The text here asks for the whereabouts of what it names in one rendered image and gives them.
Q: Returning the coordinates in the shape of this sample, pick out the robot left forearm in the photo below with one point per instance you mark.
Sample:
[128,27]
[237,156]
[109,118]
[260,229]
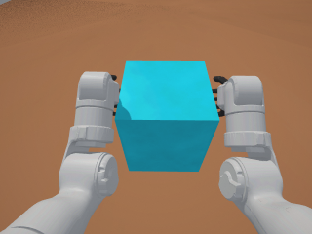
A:
[97,93]

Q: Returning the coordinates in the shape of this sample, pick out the left robot upper arm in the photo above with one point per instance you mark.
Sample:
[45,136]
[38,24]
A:
[85,179]

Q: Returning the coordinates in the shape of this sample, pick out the carton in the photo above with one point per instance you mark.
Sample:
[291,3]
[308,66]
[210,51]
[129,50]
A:
[166,117]

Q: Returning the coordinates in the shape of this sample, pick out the robot right hand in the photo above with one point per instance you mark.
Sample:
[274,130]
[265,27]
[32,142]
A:
[219,79]

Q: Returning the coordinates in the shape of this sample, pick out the robot right forearm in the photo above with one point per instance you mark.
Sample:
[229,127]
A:
[242,100]

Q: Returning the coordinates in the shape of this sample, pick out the robot left hand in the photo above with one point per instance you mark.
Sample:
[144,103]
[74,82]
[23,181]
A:
[114,77]

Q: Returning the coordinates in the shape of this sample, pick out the right robot upper arm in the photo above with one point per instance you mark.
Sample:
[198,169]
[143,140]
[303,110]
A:
[255,186]

